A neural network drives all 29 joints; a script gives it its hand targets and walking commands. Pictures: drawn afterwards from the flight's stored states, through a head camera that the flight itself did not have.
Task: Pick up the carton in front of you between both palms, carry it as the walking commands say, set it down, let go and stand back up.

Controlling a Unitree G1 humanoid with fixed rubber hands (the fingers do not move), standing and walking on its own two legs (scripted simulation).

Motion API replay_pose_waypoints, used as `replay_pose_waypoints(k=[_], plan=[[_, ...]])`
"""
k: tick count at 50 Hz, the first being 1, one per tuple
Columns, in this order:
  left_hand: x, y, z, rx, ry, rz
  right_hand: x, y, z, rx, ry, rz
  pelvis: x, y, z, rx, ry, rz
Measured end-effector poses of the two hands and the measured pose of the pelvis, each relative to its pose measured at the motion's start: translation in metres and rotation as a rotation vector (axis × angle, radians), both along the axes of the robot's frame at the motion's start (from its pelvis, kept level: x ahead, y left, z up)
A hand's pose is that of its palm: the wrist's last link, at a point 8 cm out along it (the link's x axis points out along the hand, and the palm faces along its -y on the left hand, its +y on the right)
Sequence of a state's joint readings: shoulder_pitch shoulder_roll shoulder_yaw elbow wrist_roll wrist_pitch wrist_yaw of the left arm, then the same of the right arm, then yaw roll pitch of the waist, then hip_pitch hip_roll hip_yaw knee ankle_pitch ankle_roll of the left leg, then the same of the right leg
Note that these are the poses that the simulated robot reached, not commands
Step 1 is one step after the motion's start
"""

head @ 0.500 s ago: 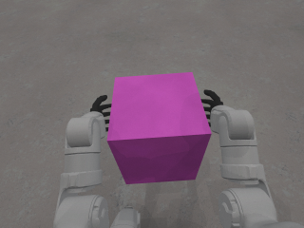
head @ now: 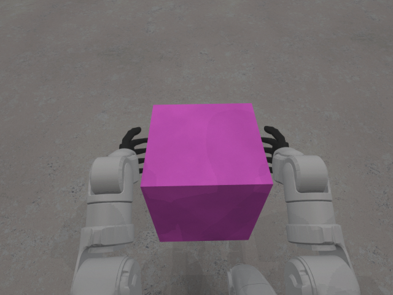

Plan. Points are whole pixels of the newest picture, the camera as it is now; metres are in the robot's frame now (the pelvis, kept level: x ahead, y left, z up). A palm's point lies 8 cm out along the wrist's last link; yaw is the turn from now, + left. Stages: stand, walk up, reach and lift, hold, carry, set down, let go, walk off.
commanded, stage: carry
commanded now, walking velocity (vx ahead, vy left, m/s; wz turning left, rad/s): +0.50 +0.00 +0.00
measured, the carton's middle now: (203, 176) +0.35 -0.02 +0.00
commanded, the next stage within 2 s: none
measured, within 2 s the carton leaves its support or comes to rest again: neither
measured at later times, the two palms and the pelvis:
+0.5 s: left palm (141, 65) +0.62 +0.12 +0.11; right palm (256, 57) +0.64 -0.18 +0.10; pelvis +0.31 -0.05 +0.01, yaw +3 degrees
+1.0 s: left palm (131, 25) +0.87 +0.17 +0.08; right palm (223, 21) +0.87 -0.13 +0.08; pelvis +0.61 +0.02 +0.01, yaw -1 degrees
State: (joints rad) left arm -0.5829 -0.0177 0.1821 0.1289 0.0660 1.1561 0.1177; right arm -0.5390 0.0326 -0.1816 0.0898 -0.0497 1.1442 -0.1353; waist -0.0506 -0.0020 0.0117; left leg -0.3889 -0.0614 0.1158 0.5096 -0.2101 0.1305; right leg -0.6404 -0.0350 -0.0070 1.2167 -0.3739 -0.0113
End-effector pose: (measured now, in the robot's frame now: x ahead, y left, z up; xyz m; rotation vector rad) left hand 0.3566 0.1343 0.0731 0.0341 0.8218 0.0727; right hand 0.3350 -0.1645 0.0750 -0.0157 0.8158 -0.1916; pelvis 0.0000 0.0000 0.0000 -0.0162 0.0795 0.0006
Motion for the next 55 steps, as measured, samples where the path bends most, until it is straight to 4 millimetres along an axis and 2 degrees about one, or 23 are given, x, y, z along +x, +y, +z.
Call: replay_pose_waypoints(k=[4,8,11,14,17,19,26,30,33,38,43,48,51,55], plan=[[0.043,-0.002,0.010,-0.021,-0.043,0.013,0.045,-0.002,0.014,0.008,-0.045,-0.016,0.042,-0.001,0.007,-0.009,0.008,0.003],[0.089,-0.002,0.027,-0.033,-0.106,0.040,0.099,-0.003,0.034,0.010,-0.110,-0.001,0.090,-0.007,0.011,-0.014,0.011,0.007],[0.127,-0.003,0.042,-0.034,-0.157,0.059,0.144,-0.003,0.050,0.010,-0.159,0.020,0.131,-0.016,0.009,-0.012,0.012,0.011],[0.168,-0.007,0.051,-0.031,-0.189,0.075,0.189,-0.007,0.058,0.015,-0.191,0.036,0.177,-0.026,0.002,-0.004,0.011,0.012],[0.208,-0.013,0.052,-0.015,-0.199,0.093,0.233,-0.014,0.053,0.031,-0.201,0.055,0.226,-0.037,-0.010,0.002,-0.003,0.029],[0.227,-0.017,0.049,0.007,-0.172,0.103,0.257,-0.018,0.045,0.044,-0.173,0.067,0.248,-0.041,-0.010,-0.010,-0.004,0.039],[0.264,-0.017,0.032,-0.023,-0.054,0.192,0.308,-0.017,0.026,0.102,-0.054,0.060,0.322,-0.050,0.014,0.037,0.005,0.050],[0.289,-0.013,0.032,-0.038,-0.076,0.216,0.332,-0.013,0.022,0.134,-0.074,0.034,0.368,-0.045,0.021,0.053,0.007,0.040],[0.318,-0.009,0.033,-0.018,-0.095,0.179,0.357,-0.009,0.023,0.105,-0.095,0.051,0.405,-0.038,0.020,0.051,0.000,0.037],[0.380,0.005,0.031,-0.022,-0.129,0.145,0.411,0.004,0.025,0.079,-0.131,0.041,0.475,-0.019,0.010,0.035,-0.011,0.031],[0.450,0.027,0.010,-0.054,-0.141,0.125,0.477,0.026,0.015,0.038,-0.145,0.035,0.546,0.005,-0.011,0.043,-0.027,0.007],[0.497,0.034,0.001,-0.052,-0.040,0.102,0.516,0.033,0.005,0.036,-0.044,0.008,0.593,0.019,0.004,0.020,-0.024,-0.014],[0.527,0.035,0.007,-0.048,-0.041,0.084,0.542,0.034,0.010,0.033,-0.045,-0.003,0.623,0.022,0.013,0.009,-0.022,-0.011],[0.572,0.034,0.020,-0.046,-0.082,0.081,0.586,0.034,0.023,0.034,-0.086,-0.001,0.668,0.022,0.019,0.002,-0.017,-0.004]])
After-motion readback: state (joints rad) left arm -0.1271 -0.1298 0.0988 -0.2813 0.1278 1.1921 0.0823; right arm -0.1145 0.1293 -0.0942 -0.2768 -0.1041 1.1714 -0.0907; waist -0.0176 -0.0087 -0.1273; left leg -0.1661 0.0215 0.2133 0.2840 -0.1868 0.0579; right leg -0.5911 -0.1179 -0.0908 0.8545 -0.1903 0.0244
